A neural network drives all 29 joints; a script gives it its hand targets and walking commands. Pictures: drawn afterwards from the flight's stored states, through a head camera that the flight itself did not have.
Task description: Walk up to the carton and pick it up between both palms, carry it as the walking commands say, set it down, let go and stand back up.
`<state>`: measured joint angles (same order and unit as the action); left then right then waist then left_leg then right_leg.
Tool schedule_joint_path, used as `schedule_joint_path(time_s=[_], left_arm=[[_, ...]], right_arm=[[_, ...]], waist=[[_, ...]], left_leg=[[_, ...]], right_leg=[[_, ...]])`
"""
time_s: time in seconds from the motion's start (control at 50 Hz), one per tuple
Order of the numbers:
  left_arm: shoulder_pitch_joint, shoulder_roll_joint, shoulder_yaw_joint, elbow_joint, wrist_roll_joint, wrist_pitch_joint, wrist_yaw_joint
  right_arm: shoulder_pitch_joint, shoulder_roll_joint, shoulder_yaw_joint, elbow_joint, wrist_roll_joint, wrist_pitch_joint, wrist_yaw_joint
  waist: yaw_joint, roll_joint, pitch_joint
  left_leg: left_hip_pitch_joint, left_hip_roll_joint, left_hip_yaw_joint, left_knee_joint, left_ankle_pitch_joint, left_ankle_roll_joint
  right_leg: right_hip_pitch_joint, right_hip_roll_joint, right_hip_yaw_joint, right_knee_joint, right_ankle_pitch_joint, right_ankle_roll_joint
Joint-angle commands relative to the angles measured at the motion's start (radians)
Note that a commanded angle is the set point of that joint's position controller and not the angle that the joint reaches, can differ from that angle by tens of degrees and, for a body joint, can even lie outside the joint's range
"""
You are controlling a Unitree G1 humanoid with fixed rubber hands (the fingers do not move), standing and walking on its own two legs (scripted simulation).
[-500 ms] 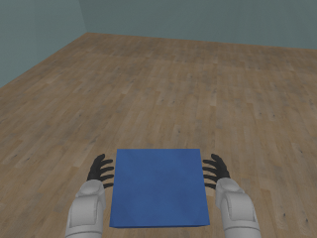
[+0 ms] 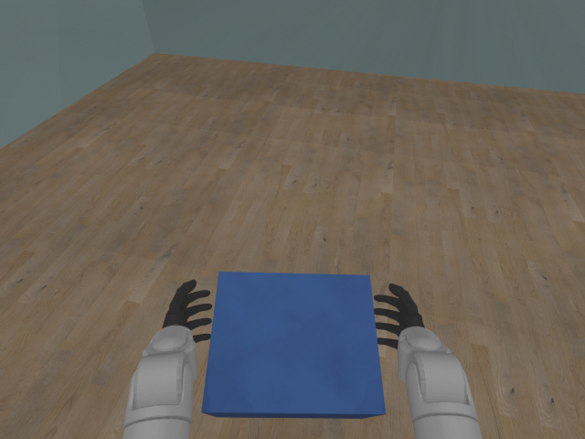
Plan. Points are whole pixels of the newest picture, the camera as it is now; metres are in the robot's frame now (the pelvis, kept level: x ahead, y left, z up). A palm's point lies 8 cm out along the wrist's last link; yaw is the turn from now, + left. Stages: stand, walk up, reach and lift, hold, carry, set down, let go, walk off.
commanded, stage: carry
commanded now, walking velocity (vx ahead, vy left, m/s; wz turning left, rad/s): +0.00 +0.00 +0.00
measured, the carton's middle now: (292, 347) +0.30 +0.00 -0.05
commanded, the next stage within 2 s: none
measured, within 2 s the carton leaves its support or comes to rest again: neither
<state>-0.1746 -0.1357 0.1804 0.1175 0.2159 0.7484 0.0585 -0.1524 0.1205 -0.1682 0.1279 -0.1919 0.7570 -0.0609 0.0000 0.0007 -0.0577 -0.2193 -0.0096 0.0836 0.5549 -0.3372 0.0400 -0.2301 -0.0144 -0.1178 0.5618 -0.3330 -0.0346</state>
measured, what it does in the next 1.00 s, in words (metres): stands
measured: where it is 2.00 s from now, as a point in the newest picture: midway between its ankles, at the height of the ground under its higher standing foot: outside the picture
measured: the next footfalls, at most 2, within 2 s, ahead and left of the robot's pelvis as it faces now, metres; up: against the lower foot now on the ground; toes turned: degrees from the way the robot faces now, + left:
none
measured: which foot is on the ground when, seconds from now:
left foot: down 0.00-1.00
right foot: down 0.00-1.00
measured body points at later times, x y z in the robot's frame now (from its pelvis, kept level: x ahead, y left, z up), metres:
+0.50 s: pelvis -0.02 -0.01 +0.00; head -0.02 -0.01 +0.45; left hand +0.27 +0.16 +0.03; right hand +0.27 -0.17 +0.02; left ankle -0.03 +0.09 -0.73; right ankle -0.02 -0.09 -0.73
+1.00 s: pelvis -0.03 -0.02 +0.00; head -0.04 -0.03 +0.45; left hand +0.26 +0.15 +0.03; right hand +0.26 -0.18 +0.03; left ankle -0.03 +0.09 -0.73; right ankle -0.02 -0.09 -0.73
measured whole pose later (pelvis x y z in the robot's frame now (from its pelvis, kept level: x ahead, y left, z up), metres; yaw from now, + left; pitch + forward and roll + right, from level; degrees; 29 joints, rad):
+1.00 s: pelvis -0.03 -0.02 +0.00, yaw +1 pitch +0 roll +1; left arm -0.15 -0.13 0.18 0.09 0.21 0.75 0.03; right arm -0.16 0.13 -0.16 0.09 -0.23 0.77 -0.05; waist 0.00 0.00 -0.04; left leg -0.26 0.01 0.07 0.53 -0.28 0.01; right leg -0.26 -0.01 -0.15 0.54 -0.29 -0.07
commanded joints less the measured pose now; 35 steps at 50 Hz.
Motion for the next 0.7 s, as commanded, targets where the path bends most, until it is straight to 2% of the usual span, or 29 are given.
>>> schedule_joint_path(time_s=[0.0,0.02,0.04,0.06,0.08,0.1,0.12,0.14,0.16,0.18,0.22,0.24,0.26,0.28,0.3,0.32,0.36,0.38,0.4,0.44,0.46,0.48,0.5,0.54,0.56,0.6,0.62,0.66,0.68], left_arm=[[-0.392,-0.884,-0.63,-0.056,-0.269,-0.032,-0.271],[-0.445,-0.865,-0.621,-0.106,-0.276,-0.038,-0.262],[-0.468,-0.872,-0.621,-0.146,-0.287,-0.042,-0.264],[-0.429,-0.845,-0.599,-0.067,-0.264,-0.031,-0.269],[-0.391,-0.831,-0.561,0.019,-0.24,-0.029,-0.278],[-0.42,-0.855,-0.576,-0.006,-0.245,-0.035,-0.277],[-0.456,-0.855,-0.612,-0.081,-0.264,-0.045,-0.276],[-0.49,-0.866,-0.615,-0.079,-0.277,-0.057,-0.287],[-0.54,-0.893,-0.643,-0.106,-0.295,-0.053,-0.285],[-0.451,-0.869,-0.625,-0.069,-0.277,-0.036,-0.286],[-0.509,-0.866,-0.613,-0.058,-0.274,-0.047,-0.297],[-0.5,-0.882,-0.625,-0.066,-0.277,-0.048,-0.295],[-0.516,-0.884,-0.636,-0.114,-0.287,-0.046,-0.287],[-0.438,-0.893,-0.623,-0.051,-0.273,-0.032,-0.294],[-0.513,-0.896,-0.65,-0.12,-0.302,-0.036,-0.299],[-0.485,-0.884,-0.637,-0.087,-0.29,-0.032,-0.295],[-0.549,-0.896,-0.644,-0.137,-0.302,-0.051,-0.297],[-0.508,-0.875,-0.644,-0.128,-0.294,-0.041,-0.295],[-0.484,-0.871,-0.645,-0.123,-0.295,-0.036,-0.296],[-0.485,-0.881,-0.638,-0.105,-0.28,-0.037,-0.293],[-0.422,-0.88,-0.617,-0.048,-0.261,-0.033,-0.294],[-0.419,-0.889,-0.618,-0.054,-0.263,-0.034,-0.294],[-0.452,-0.895,-0.65,-0.122,-0.284,-0.037,-0.297],[-0.487,-0.881,-0.623,-0.091,-0.27,-0.034,-0.29],[-0.505,-0.864,-0.63,-0.124,-0.282,-0.038,-0.286],[-0.491,-0.87,-0.663,-0.176,-0.297,-0.053,-0.294],[-0.445,-0.902,-0.634,-0.105,-0.277,-0.042,-0.289],[-0.436,-0.926,-0.654,-0.117,-0.285,-0.046,-0.292],[-0.41,-0.912,-0.651,-0.117,-0.291,-0.039,-0.295]], right_arm=[[-0.486,0.799,0.601,-0.16,0.254,-0.051,0.278],[-0.46,0.818,0.596,-0.122,0.245,-0.038,0.274],[-0.551,0.806,0.623,-0.218,0.278,-0.046,0.273],[-0.435,0.806,0.579,-0.071,0.235,-0.028,0.277],[-0.523,0.768,0.577,-0.098,0.249,-0.043,0.277],[-0.516,0.82,0.604,-0.08,0.252,-0.039,0.287],[-0.535,0.779,0.59,-0.153,0.258,-0.052,0.287],[-0.501,0.8,0.568,-0.094,0.232,-0.06,0.29],[-0.508,0.834,0.58,-0.098,0.244,-0.061,0.292],[-0.474,0.813,0.57,-0.107,0.238,-0.055,0.291],[-0.542,0.818,0.567,-0.095,0.227,-0.063,0.29],[-0.56,0.809,0.578,-0.124,0.241,-0.067,0.293],[-0.521,0.868,0.594,-0.107,0.253,-0.055,0.296],[-0.548,0.842,0.608,-0.162,0.255,-0.058,0.29],[-0.542,0.847,0.594,-0.152,0.25,-0.053,0.289],[-0.529,0.84,0.588,-0.151,0.242,-0.053,0.285],[-0.562,0.857,0.591,-0.154,0.247,-0.063,0.288],[-0.52,0.829,0.577,-0.145,0.237,-0.054,0.285],[-0.494,0.831,0.578,-0.137,0.246,-0.051,0.287],[-0.503,0.827,0.571,-0.128,0.243,-0.054,0.29],[-0.526,0.836,0.596,-0.14,0.247,-0.056,0.29],[-0.54,0.834,0.615,-0.16,0.262,-0.055,0.291],[-0.551,0.822,0.611,-0.2,0.269,-0.058,0.294],[-0.521,0.838,0.568,-0.112,0.25,-0.051,0.297],[-0.472,0.856,0.568,-0.077,0.248,-0.044,0.299],[-0.449,0.825,0.572,-0.12,0.237,-0.055,0.297],[-0.537,0.833,0.61,-0.185,0.264,-0.059,0.296],[-0.561,0.854,0.637,-0.224,0.273,-0.064,0.296],[-0.509,0.849,0.639,-0.222,0.274,-0.055,0.295]], waist=[[0.006,0.017,-0.297],[0.006,-0.027,-0.305],[0.004,-0.071,-0.306],[0.001,-0.057,-0.282],[0.002,-0.031,-0.289],[0.005,-0.046,-0.224],[0.006,0.038,-0.276],[0.005,-0.001,-0.295],[0.003,0.026,-0.261],[0.006,0.028,-0.243],[0.001,-0.037,-0.216],[0.002,0.018,-0.207],[0.004,0.02,-0.219],[0.0,-0.035,-0.214],[-0.003,-0.014,-0.24],[0.004,-0.025,-0.277],[0.003,-0.035,-0.306],[0.002,-0.02,-0.278],[0.008,0.028,-0.32],[0.006,0.018,-0.324],[0.007,-0.036,-0.322],[0.004,-0.035,-0.288],[0.001,0.033,-0.281],[0.003,0.071,-0.281],[0.004,0.039,-0.255],[0.004,0.026,-0.336],[0.006,-0.027,-0.313],[0.006,-0.028,-0.353],[0.003,-0.025,-0.326]], left_leg=[[0.043,0.134,-0.093,-0.072,0.471,0.033],[0.043,0.134,-0.094,-0.038,0.491,0.034],[0.047,0.136,-0.104,-0.049,0.492,0.033],[0.035,0.127,-0.081,-0.04,0.389,0.027],[0.059,0.131,-0.084,-0.063,0.431,0.026],[0.035,0.131,-0.094,-0.084,0.376,0.021],[0.046,0.129,-0.096,-0.1,0.379,0.026],[0.055,0.129,-0.087,-0.089,0.336,0.023],[0.034,0.126,-0.102,-0.103,0.355,0.032],[0.029,0.133,-0.114,-0.105,0.4,0.032],[-0.001,0.13,-0.116,-0.107,0.281,0.033],[0.021,0.132,-0.102,-0.126,0.247,0.027],[0.027,0.125,-0.106,-0.118,0.205,0.033],[0.037,0.125,-0.098,-0.102,0.209,0.029],[0.033,0.131,-0.111,-0.108,0.249,0.029],[0.042,0.14,-0.112,-0.095,0.346,0.029],[0.058,0.145,-0.109,-0.077,0.394,0.034],[0.057,0.145,-0.107,-0.103,0.347,0.028],[0.066,0.147,-0.115,-0.103,0.394,0.038],[0.059,0.149,-0.116,-0.1,0.384,0.03],[0.054,0.14,-0.099,-0.085,0.336,0.028],[0.061,0.127,-0.091,-0.082,0.29,0.023],[0.086,0.145,-0.114,-0.122,0.378,0.022],[0.031,0.147,-0.113,-0.141,0.336,0.026],[0.003,0.147,-0.124,-0.122,0.331,0.032],[0.072,0.146,-0.088,-0.09,0.426,0.013],[0.054,0.147,-0.099,-0.081,0.458,0.019],[0.114,0.146,-0.084,-0.044,0.506,0.017],[0.071,0.138,-0.094,-0.085,0.391,0.019]], right_leg=[[0.127,-0.127,0.098,-0.07,0.363,-0.03],[0.141,-0.12,0.091,-0.071,0.429,-0.03],[0.143,-0.116,0.09,-0.062,0.468,-0.025],[0.119,-0.134,0.102,-0.083,0.477,-0.028],[0.109,-0.14,0.098,-0.075,0.44,-0.022],[0.07,-0.124,0.102,-0.098,0.357,-0.015],[0.082,-0.123,0.094,-0.078,0.306,-0.023],[0.095,-0.139,0.111,-0.101,0.302,-0.035],[0.098,-0.119,0.097,-0.069,0.27,-0.032],[0.087,-0.114,0.087,-0.078,0.272,-0.017],[0.07,-0.127,0.109,-0.107,0.251,-0.016],[0.039,-0.133,0.12,-0.116,0.2,-0.019],[0.022,-0.138,0.143,-0.133,0.171,-0.03],[0.021,-0.144,0.138,-0.131,0.202,-0.031],[0.05,-0.15,0.138,-0.13,0.245,-0.033],[0.091,-0.139,0.109,-0.109,0.327,-0.018],[0.097,-0.138,0.113,-0.097,0.386,-0.021],[0.069,-0.139,0.116,-0.102,0.32,-0.018],[0.094,-0.129,0.102,-0.077,0.301,-0.028],[0.1,-0.139,0.098,-0.097,0.3,-0.016],[0.107,-0.144,0.115,-0.126,0.337,-0.014],[0.071,-0.15,0.122,-0.125,0.325,-0.026],[0.061,-0.132,0.099,-0.111,0.29,-0.018],[0.1,-0.13,0.094,-0.105,0.243,-0.015],[0.104,-0.132,0.098,-0.115,0.276,-0.017],[0.127,-0.135,0.082,-0.1,0.382,-0.018],[0.133,-0.135,0.087,-0.091,0.426,-0.017],[0.119,-0.14,0.08,-0.08,0.505,-0.016],[0.105,-0.144,0.1,-0.089,0.417,-0.026]])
